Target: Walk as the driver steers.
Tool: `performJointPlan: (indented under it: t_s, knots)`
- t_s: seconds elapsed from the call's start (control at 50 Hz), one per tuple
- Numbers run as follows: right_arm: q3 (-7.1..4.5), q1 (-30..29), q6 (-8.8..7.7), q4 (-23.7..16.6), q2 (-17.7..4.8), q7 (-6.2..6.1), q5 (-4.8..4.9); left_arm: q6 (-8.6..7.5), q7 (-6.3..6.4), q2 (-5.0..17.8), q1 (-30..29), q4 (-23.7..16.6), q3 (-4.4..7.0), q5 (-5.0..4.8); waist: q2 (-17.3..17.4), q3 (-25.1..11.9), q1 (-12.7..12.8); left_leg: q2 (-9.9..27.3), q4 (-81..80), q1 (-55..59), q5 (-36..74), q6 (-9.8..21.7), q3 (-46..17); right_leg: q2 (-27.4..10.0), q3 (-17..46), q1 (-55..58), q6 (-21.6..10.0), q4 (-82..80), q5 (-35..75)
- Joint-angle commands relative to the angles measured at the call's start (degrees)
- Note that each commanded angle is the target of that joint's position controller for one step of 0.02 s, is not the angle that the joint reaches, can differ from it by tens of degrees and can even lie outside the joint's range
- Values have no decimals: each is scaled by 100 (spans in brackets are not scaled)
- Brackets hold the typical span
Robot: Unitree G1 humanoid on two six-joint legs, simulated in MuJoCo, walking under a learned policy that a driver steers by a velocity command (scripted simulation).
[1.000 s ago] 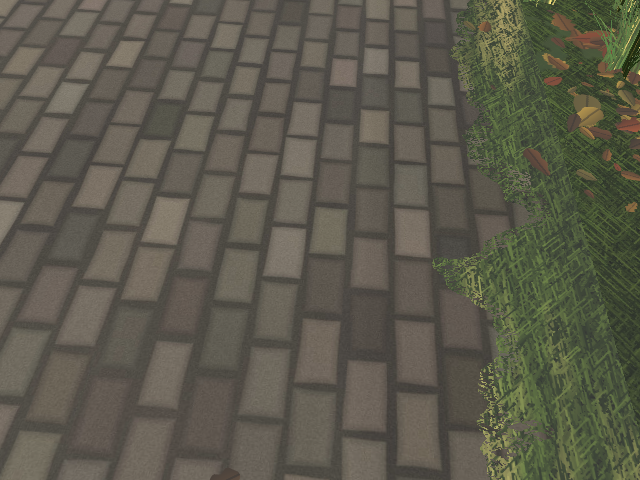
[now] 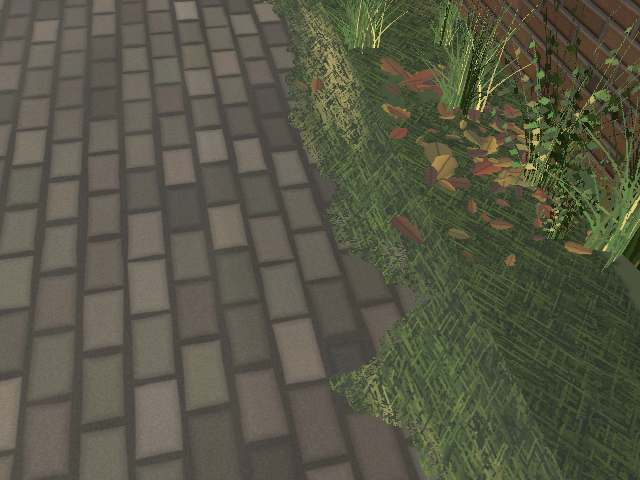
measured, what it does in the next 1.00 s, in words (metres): walks ahead: right foot, then left foot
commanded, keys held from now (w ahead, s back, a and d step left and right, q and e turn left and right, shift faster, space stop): w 0.04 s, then no key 0.96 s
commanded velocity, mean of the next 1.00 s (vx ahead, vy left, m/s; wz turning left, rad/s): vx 0.13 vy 0.00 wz -0.01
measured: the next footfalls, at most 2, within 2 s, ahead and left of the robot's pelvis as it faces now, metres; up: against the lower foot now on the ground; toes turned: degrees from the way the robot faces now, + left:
right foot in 0.30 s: +0.29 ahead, -0.09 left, +0.00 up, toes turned -2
left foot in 0.64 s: +0.22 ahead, +0.10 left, +0.00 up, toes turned +1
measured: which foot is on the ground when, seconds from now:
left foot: down 0.00-0.30, up 0.32-0.62, down 0.64-1.00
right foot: up 0.00-0.28, down 0.30-1.00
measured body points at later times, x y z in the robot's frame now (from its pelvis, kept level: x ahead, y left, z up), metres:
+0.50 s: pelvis +0.16 -0.03 -0.01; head +0.20 -0.04 +0.44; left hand +0.25 +0.21 -0.14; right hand +0.20 -0.27 -0.17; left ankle +0.12 +0.11 -0.71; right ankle +0.24 -0.09 -0.75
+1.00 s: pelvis +0.20 +0.00 +0.00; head +0.20 -0.01 +0.45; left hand +0.20 +0.22 -0.16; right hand +0.20 -0.23 -0.16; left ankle +0.18 +0.10 -0.75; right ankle +0.25 -0.09 -0.75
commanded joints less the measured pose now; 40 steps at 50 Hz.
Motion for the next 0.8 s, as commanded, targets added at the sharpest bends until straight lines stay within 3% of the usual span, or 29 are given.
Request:
performJointPlan:
  t_s: [0.02,0.08,0.12,0.16,0.2,0.26,0.28,0.3,0.32,0.34,0.36,0.38,0.42,0.46,0.52,0.58,0.62,0.66,0.68,0.7,0.74,0.8]
  knots:
    - [-167,243,-126,-137,-702,14,44,-38,-102,407,-292,-348,72,65,807,604,-50,1342,-1461,998,-199,633,-1574,-485,-14,-1862,191,671,635]
    - [-129,552,-173,89,-612,26,96,19,-84,220,-665,-461,5,64,691,561,-48,1183,-1093,1004,2918,713,-844,-495,-296,-1820,417,504,921]
    - [-105,595,-157,187,-592,13,89,28,-53,43,-994,-552,-81,22,768,531,-86,990,-827,809,4250,627,-380,-383,-482,-1390,505,-172,1116]
    - [-97,688,-126,300,-634,-11,73,34,-34,-60,-1293,-597,-154,-27,938,527,-196,869,-701,655,4572,520,-158,-236,-627,-828,461,-994,1441]
    - [-101,792,-90,420,-692,-35,67,35,16,15,-1310,-549,-161,-45,1027,452,-237,940,-472,784,4705,475,-207,-101,-641,-408,341,-1458,1643]
    - [-116,537,-65,467,-770,-100,101,-33,125,256,-581,-236,-86,-22,888,207,116,1082,304,1001,4846,336,-427,18,-446,479,37,-2092,1749]
    - [-115,455,-50,490,-786,-105,147,-113,164,318,-75,-33,-57,32,614,4,382,891,1002,897,4484,221,-299,2,-444,1193,-62,-2676,2465]
    - [-76,616,-68,419,-678,-114,173,-197,213,644,441,109,6,123,201,-502,453,639,1910,210,2942,73,-184,-782,171,2398,-189,-2445,4484]
    - [61,1543,-10,480,-70,-125,372,-158,231,1040,828,159,108,142,-1048,-1549,213,-56,3783,-920,-1139,-88,57,-2519,1804,3981,-1189,-1920,7232]
    - [-30,1557,139,706,-422,-181,333,-94,201,753,725,135,55,-204,-724,-2012,284,-283,4440,-984,-2434,-104,-456,-2660,2295,3679,-1611,-2183,7310]
    - [-70,1153,223,659,-519,-177,179,-57,206,552,194,47,-6,-265,-349,-1278,127,-61,4572,-1152,-2292,-113,-611,-2373,1831,2918,-1482,-2554,6141]
    - [-47,723,255,612,-422,-156,54,-33,242,249,-299,-9,-106,-214,-216,-581,34,75,4330,-1288,-2031,-117,-577,-2082,1532,2223,-1246,-2880,5166]
    - [-32,537,374,650,-306,-120,-43,-9,334,8,-663,51,-221,-171,-297,27,-239,290,3490,-734,-1531,-214,-511,-1559,843,1098,-796,-3331,4417]
    - [26,834,498,876,-122,-133,-31,-4,338,114,-641,156,-204,-102,-364,-96,-346,187,2938,-244,-1398,-275,-291,-1363,574,837,-704,-3418,3873]
    - [43,557,615,944,-133,-192,3,27,311,243,-582,276,-183,-85,-417,-105,-249,183,2103,-101,-1179,-266,-195,-1325,689,711,-667,-3662,2044]
    - [61,391,643,1026,-145,-188,-10,162,305,341,-677,370,-140,-129,-447,151,-260,161,1430,223,-563,-181,-62,-1243,846,183,-485,-3976,-259]
    - [88,456,599,1134,-118,-178,-57,253,313,297,-693,428,-139,-190,-226,434,-315,198,728,609,-168,-54,-88,-1156,895,-296,-183,-4056,-1195]
    - [108,363,482,1097,-333,-206,-91,304,305,165,-464,511,-142,-208,253,760,-134,767,-211,208,-674,106,-884,-858,739,-235,181,-3811,-975]
    - [107,135,436,1145,-375,-205,26,326,286,36,-380,555,-153,-244,841,988,62,868,-522,-803,-1390,161,-1128,-504,355,479,235,-3564,-185]
    - [155,-42,362,1140,-227,-201,46,316,269,-11,-299,658,-172,-196,947,901,150,916,-834,-1245,-1574,72,-1204,-478,284,1256,223,-3233,505]
    - [143,-185,275,1156,-272,-215,86,271,265,-15,-57,845,-179,-141,803,683,257,794,-873,-1222,-1164,-80,-1028,-552,311,1771,186,-3116,937]
    - [159,91,269,1279,-159,-228,92,212,286,7,-49,1008,-195,-141,361,617,104,655,-542,-568,-448,-38,-790,-656,443,1383,134,-3289,827]
Keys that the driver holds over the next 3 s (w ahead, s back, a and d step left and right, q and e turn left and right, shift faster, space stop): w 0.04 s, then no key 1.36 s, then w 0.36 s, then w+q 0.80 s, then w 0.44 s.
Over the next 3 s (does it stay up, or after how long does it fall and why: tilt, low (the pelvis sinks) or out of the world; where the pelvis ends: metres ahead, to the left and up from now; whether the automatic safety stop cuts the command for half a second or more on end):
stays up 0.99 0.07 0.00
